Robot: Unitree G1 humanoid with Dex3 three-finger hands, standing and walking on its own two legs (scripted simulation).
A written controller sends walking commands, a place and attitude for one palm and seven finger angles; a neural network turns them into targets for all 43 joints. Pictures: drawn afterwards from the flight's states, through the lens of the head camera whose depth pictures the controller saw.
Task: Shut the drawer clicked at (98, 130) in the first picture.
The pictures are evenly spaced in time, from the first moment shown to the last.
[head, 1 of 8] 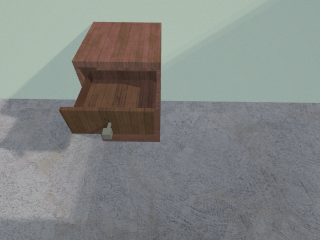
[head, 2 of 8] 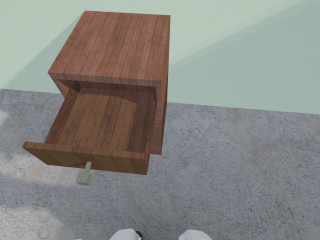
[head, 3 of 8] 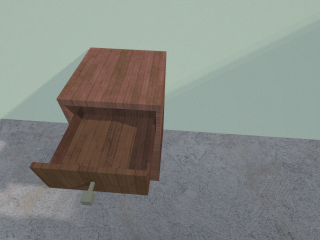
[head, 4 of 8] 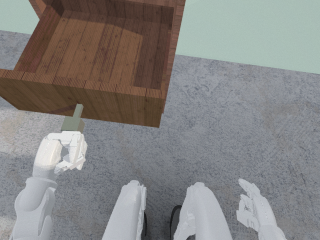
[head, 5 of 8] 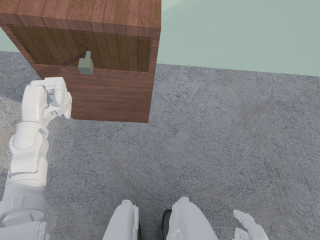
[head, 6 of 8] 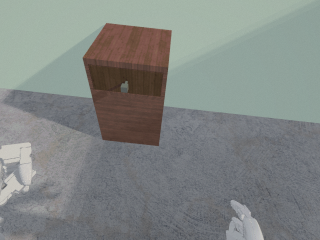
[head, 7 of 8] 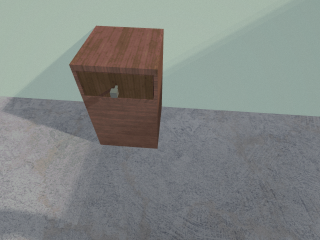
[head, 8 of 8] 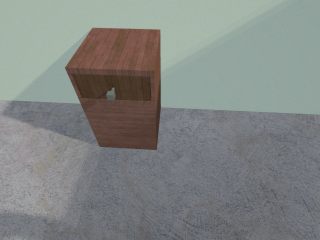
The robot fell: no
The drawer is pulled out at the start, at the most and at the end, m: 0.29 0.29 0.00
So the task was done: yes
